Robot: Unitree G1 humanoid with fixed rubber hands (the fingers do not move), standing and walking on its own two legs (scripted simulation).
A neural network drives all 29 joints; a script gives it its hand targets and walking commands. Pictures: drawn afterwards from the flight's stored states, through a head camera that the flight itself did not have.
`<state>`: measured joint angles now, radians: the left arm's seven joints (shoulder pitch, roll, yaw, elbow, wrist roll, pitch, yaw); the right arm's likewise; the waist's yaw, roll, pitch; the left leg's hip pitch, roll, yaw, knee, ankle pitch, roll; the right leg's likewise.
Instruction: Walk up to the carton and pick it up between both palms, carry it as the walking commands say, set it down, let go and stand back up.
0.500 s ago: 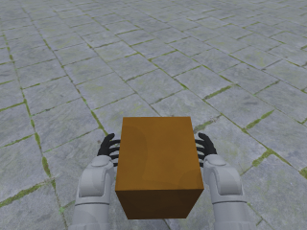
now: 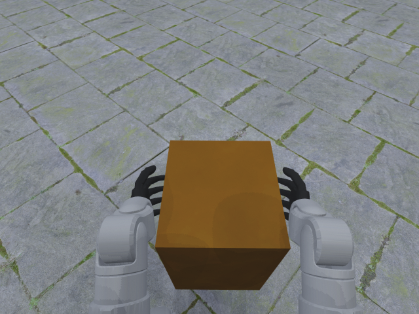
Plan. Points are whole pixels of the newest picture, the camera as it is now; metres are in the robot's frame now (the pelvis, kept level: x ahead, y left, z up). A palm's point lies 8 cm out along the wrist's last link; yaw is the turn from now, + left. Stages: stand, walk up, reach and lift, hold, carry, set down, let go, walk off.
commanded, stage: carry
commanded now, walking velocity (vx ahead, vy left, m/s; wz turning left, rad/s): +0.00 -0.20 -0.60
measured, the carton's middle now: (218, 221) +0.30 -0.01 +0.00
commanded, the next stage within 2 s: none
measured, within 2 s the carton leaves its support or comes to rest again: neither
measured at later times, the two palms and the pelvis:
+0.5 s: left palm (250, 196) +0.30 -0.06 +0.09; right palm out of the picture +0.22 -0.32 +0.09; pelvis -0.02 -0.12 +0.00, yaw -18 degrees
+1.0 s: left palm (400, 239) +0.22 -0.28 +0.09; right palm out of the picture +0.07 -0.51 +0.09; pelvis -0.10 -0.25 +0.01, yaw -36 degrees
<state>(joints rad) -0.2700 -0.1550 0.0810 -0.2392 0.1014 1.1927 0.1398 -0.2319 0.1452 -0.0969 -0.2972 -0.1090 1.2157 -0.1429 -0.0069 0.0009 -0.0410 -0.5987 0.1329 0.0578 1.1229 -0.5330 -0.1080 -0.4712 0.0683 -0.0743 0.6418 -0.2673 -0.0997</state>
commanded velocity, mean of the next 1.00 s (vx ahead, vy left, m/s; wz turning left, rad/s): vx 0.00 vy -0.20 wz -0.60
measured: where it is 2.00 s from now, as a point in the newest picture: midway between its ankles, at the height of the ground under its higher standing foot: outside the picture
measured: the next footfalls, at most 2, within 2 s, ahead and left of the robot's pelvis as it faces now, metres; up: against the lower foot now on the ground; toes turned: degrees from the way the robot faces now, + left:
left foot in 0.20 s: +0.04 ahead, +0.09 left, +0.00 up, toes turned -1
right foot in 0.52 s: +0.00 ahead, -0.29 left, +0.00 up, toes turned -24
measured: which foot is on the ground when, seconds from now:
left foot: up 0.00-0.18, down 0.20-0.52, up 0.54-0.76, down 0.78-1.00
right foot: down 0.00-0.20, up 0.22-0.50, down 0.52-0.78, up 0.80-1.00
